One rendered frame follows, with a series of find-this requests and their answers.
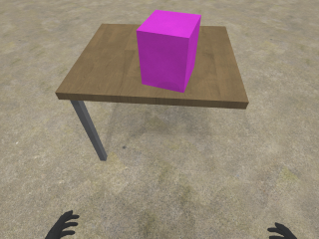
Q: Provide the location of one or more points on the robot right hand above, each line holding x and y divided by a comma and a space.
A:
282, 230

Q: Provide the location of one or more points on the carton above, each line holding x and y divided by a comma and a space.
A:
167, 43

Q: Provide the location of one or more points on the table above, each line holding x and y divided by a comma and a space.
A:
109, 71

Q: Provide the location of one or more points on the robot left hand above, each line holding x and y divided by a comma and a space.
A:
56, 232

